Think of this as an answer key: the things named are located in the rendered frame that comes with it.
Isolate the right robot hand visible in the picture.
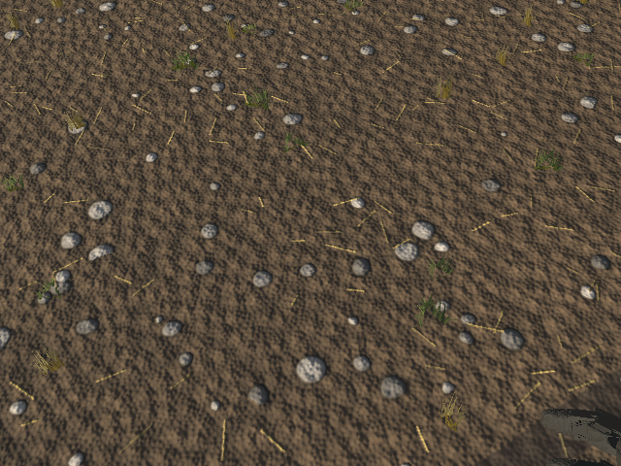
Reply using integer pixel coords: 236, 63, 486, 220
541, 408, 621, 466

